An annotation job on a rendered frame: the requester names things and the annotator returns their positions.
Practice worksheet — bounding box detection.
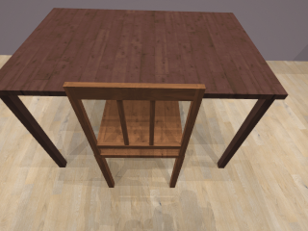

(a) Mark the table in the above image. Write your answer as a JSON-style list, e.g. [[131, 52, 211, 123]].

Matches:
[[0, 8, 289, 168]]

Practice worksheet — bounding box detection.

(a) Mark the chair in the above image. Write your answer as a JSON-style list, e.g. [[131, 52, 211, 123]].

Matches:
[[63, 82, 206, 188]]

